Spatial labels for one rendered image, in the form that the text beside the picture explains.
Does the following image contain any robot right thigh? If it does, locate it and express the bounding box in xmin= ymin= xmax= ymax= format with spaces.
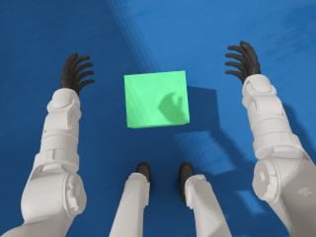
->
xmin=185 ymin=179 xmax=232 ymax=237

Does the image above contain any robot left hand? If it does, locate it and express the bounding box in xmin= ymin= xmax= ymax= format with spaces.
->
xmin=59 ymin=52 xmax=95 ymax=97

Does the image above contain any robot thigh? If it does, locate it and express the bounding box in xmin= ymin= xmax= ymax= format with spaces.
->
xmin=109 ymin=178 xmax=150 ymax=237
xmin=185 ymin=179 xmax=232 ymax=237

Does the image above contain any robot right upper arm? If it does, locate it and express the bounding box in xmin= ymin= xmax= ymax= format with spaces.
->
xmin=252 ymin=156 xmax=316 ymax=237

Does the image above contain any carton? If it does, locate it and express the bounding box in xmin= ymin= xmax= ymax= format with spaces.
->
xmin=124 ymin=70 xmax=190 ymax=128

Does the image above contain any robot right hand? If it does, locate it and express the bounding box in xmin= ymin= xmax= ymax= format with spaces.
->
xmin=224 ymin=40 xmax=262 ymax=85

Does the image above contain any robot left forearm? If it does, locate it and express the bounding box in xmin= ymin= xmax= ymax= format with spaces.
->
xmin=21 ymin=88 xmax=82 ymax=219

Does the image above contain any robot right forearm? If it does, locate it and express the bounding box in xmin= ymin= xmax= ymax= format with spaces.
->
xmin=242 ymin=74 xmax=316 ymax=167

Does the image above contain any robot left upper arm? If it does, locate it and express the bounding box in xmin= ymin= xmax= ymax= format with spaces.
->
xmin=1 ymin=172 xmax=87 ymax=237

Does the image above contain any robot left thigh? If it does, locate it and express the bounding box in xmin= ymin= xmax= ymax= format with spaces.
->
xmin=109 ymin=178 xmax=150 ymax=237

